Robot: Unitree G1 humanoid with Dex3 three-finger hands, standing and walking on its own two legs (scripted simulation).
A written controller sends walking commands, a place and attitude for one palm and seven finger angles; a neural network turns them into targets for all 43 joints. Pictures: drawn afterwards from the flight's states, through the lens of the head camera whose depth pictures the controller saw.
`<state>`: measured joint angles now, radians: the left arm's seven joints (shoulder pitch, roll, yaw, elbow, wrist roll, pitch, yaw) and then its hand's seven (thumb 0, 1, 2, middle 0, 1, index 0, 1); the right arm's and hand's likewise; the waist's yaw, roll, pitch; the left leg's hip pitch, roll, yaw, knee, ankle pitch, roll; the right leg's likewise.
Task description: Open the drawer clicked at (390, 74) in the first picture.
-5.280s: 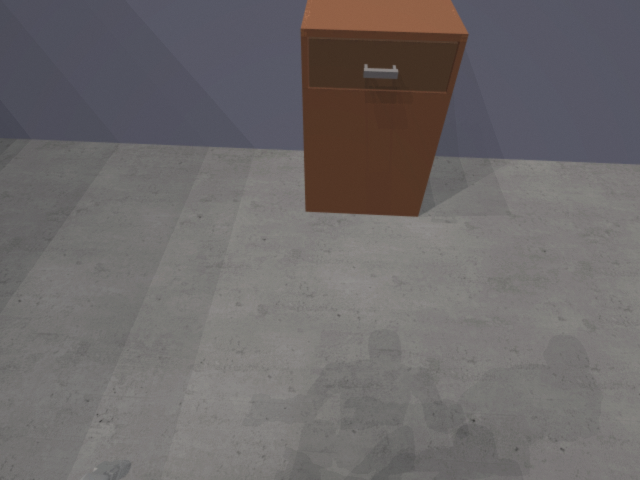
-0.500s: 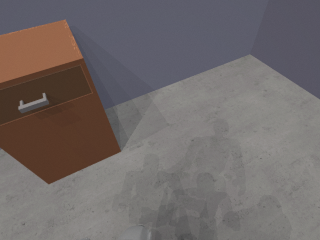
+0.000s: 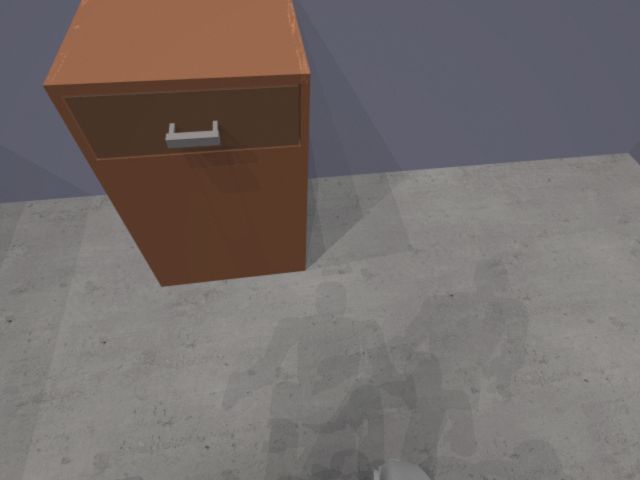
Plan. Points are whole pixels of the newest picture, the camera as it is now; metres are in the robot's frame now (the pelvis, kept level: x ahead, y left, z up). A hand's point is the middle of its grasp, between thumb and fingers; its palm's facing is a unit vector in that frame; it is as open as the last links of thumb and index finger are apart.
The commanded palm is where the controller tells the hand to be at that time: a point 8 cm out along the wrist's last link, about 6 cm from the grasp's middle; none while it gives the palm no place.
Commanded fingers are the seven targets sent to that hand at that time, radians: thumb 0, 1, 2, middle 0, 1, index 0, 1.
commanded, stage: turn to face it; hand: left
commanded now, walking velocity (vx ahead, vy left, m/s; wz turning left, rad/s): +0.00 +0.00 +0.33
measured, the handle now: (193, 132) +0.76 +0.33 -0.09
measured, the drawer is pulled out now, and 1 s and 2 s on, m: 0.00 0.00 0.00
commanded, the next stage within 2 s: take the last steps up to it in 0.24 s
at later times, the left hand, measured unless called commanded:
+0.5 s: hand out of the picture +0.01 +0.15 -0.15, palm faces +0.23 -0.94 -0.25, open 7.3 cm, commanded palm none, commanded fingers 0.00 0.90 0.90 -0.20 -0.30 -0.20 -0.30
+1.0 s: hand out of the picture +0.10 +0.19 -0.17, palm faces +0.20 -0.96 -0.18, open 7.3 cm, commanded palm none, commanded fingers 0.00 0.90 0.90 -0.20 -0.30 -0.20 -0.30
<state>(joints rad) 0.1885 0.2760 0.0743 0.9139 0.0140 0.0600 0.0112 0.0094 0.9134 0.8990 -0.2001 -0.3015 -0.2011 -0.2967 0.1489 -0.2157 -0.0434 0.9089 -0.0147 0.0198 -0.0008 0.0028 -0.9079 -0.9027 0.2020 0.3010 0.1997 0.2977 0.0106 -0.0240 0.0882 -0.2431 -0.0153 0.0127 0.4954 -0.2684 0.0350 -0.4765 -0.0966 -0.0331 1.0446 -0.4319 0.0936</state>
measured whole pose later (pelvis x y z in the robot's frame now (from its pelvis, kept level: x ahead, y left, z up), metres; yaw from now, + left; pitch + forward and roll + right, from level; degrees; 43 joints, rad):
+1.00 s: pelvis +0.09 +0.00 +0.00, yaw +10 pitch -1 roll +1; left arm 0.22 0.18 0.06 1.07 0.02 0.01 -0.02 0.01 0.93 0.90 -0.20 -0.30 -0.20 -0.30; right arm 0.43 -0.12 -0.04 1.15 -0.02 -0.05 -0.03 0.00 -0.92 -0.90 0.20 0.30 0.20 0.30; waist -0.02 -0.02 0.05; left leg 0.04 0.02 0.13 0.31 -0.32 0.00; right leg -0.52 -0.11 -0.09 0.79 -0.24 0.02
